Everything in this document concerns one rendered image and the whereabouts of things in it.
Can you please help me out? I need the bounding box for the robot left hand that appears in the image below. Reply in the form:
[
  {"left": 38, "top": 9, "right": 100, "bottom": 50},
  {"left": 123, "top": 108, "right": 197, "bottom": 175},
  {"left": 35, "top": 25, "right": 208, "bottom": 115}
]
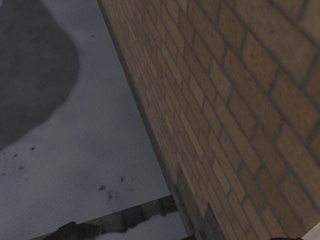
[{"left": 43, "top": 221, "right": 101, "bottom": 240}]

